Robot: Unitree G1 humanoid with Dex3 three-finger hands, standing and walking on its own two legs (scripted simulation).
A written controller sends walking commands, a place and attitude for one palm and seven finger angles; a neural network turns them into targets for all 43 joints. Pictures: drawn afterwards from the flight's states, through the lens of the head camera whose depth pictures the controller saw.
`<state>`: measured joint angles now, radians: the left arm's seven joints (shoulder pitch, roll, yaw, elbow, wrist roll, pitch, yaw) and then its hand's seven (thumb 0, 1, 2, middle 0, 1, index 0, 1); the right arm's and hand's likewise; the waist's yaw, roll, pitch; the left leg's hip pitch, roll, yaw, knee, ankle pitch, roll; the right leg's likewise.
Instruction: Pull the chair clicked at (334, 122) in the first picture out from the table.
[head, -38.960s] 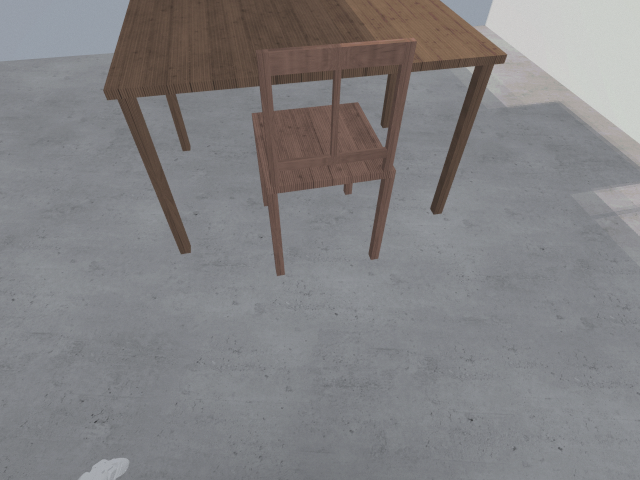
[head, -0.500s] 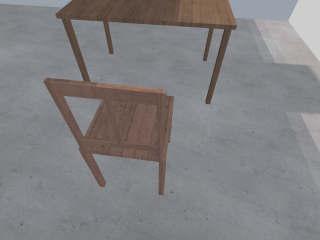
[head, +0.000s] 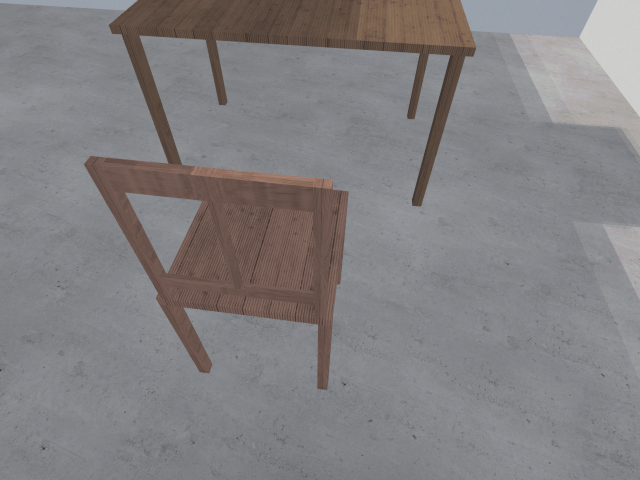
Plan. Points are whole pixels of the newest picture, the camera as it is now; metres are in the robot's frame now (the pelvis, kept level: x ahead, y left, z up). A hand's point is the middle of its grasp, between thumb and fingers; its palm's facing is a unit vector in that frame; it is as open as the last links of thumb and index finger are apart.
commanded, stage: look to check the result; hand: left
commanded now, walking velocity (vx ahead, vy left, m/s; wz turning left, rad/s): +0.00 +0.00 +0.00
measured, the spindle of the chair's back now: (227, 247) +0.52 +0.21 -0.10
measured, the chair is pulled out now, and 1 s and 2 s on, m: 0.68 0.68 0.68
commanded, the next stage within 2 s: stand and wait in 0.20 s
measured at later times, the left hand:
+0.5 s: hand out of the picture -0.01 +0.16 -0.17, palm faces +0.04 -0.98 -0.18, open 7.4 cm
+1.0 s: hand out of the picture -0.01 +0.16 -0.17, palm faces +0.05 -0.98 -0.18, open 7.4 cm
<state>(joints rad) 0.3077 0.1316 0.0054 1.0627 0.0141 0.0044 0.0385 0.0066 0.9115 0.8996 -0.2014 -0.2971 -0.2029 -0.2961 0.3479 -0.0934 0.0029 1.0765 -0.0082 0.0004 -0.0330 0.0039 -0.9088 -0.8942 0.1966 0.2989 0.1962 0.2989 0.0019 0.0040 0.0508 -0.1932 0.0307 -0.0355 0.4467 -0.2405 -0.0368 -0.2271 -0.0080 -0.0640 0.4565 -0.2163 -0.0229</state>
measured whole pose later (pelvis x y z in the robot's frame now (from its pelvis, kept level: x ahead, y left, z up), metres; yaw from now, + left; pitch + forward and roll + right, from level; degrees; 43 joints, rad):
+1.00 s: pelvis +0.00 +0.00 +0.00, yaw +0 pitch -1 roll +0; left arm 0.31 0.12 0.01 1.07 0.01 0.00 0.04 0.01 0.91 0.90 -0.20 -0.30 -0.20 -0.30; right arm 0.35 -0.09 0.00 1.08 -0.01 0.00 -0.04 0.00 -0.91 -0.89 0.20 0.30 0.20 0.30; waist 0.00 0.00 0.06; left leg -0.19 0.03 -0.04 0.45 -0.24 -0.04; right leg -0.23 0.00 -0.07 0.46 -0.22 -0.03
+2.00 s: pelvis +0.00 +0.00 +0.00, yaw +1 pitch -1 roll +0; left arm 0.32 0.12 0.01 1.07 0.01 0.00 0.04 0.00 0.91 0.90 -0.20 -0.30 -0.20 -0.30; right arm 0.35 -0.09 0.00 1.09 -0.01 0.00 -0.04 0.00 -0.91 -0.89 0.20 0.30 0.20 0.30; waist 0.01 0.00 0.06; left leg -0.19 0.03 -0.05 0.45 -0.24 -0.04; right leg -0.22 -0.01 -0.08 0.46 -0.23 -0.03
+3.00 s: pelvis +0.00 -0.01 +0.00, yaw +0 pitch -1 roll +0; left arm 0.32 0.12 0.01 1.06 0.01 0.00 0.04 0.00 0.91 0.90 -0.20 -0.30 -0.20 -0.30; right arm 0.35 -0.09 0.00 1.09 -0.01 0.00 -0.04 0.00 -0.91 -0.89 0.20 0.30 0.20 0.30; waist 0.01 0.00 0.06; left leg -0.20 0.04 -0.05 0.45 -0.24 -0.04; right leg -0.23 0.00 -0.07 0.46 -0.22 -0.03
